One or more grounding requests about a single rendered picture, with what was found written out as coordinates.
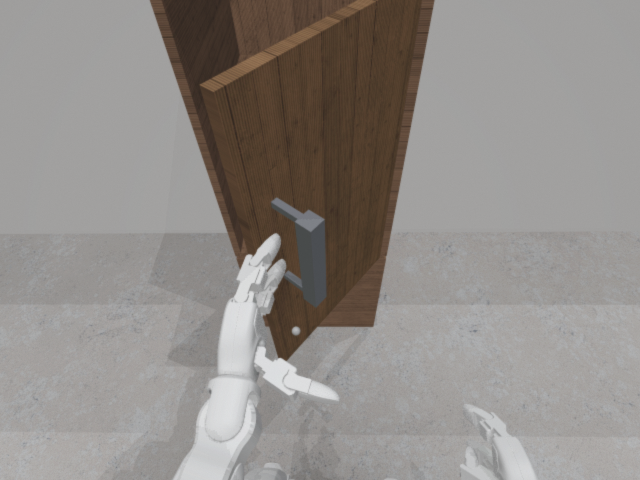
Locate right robot hand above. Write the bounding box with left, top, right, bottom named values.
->
left=460, top=404, right=539, bottom=480

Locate cupboard door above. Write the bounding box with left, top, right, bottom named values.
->
left=200, top=0, right=422, bottom=361

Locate robot left forearm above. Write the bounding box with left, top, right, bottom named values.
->
left=172, top=375, right=262, bottom=480

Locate robot left shin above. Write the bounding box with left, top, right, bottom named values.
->
left=263, top=463, right=283, bottom=471

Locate left robot hand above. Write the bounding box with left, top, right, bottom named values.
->
left=217, top=233, right=340, bottom=404

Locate handle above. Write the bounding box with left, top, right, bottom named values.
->
left=271, top=197, right=327, bottom=308

